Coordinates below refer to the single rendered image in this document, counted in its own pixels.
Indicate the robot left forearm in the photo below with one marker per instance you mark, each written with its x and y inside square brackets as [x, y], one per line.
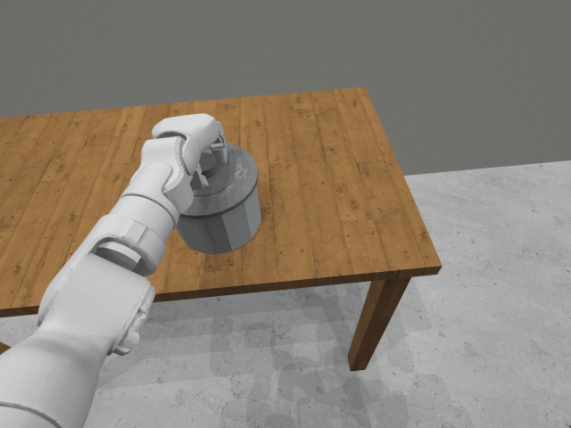
[133, 234]

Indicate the lid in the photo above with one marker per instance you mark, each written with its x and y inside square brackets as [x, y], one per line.
[231, 186]

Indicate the knob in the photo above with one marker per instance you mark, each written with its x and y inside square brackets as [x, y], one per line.
[208, 164]

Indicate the pot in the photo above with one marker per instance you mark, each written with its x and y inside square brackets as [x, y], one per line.
[225, 232]

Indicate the table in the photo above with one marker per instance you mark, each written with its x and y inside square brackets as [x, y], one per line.
[335, 206]

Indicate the left robot hand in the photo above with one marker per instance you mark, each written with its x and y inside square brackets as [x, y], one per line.
[207, 131]

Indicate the robot left upper arm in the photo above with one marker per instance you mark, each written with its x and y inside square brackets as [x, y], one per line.
[49, 379]

